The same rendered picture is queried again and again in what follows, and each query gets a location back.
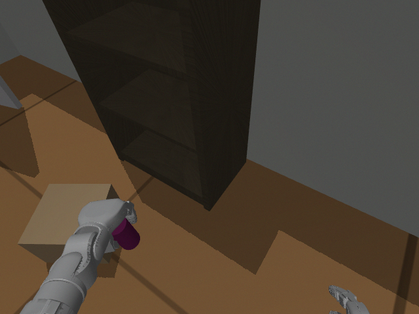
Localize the left robot hand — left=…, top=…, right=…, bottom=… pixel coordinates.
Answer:
left=78, top=198, right=137, bottom=253

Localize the left robot arm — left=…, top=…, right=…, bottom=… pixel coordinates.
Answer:
left=20, top=222, right=110, bottom=314

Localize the right robot hand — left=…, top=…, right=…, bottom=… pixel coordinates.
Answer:
left=329, top=285, right=370, bottom=314

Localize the bookshelf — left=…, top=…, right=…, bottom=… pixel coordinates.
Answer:
left=42, top=0, right=261, bottom=211

